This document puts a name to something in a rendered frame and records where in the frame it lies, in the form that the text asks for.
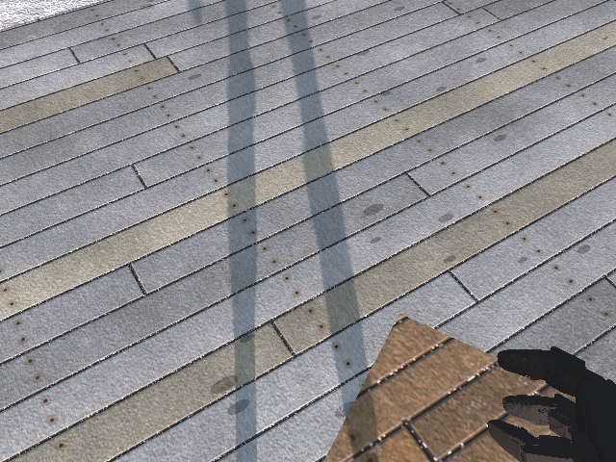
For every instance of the right robot hand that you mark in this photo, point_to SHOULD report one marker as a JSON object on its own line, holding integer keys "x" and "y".
{"x": 590, "y": 423}

